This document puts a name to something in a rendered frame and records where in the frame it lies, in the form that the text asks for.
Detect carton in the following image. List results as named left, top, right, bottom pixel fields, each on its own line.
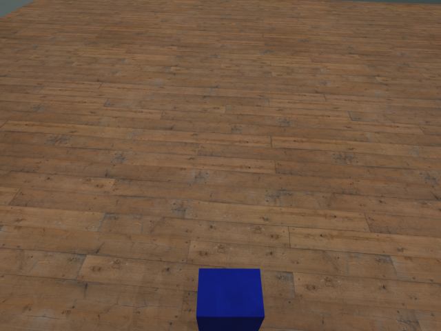
left=196, top=268, right=265, bottom=331

